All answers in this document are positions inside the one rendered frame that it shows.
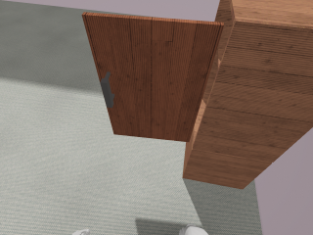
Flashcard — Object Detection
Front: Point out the cupboard door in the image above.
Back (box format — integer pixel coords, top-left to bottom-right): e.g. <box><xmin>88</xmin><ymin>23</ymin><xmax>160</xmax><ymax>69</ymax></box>
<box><xmin>81</xmin><ymin>12</ymin><xmax>224</xmax><ymax>142</ymax></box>

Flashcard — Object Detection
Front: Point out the right robot thigh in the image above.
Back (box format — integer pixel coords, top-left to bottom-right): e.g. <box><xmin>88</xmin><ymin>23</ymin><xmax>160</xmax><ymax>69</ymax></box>
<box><xmin>179</xmin><ymin>225</ymin><xmax>208</xmax><ymax>235</ymax></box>

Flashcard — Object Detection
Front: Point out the handle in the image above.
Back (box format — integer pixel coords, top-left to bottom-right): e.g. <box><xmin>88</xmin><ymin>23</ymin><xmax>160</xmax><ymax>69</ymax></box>
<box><xmin>100</xmin><ymin>71</ymin><xmax>115</xmax><ymax>108</ymax></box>

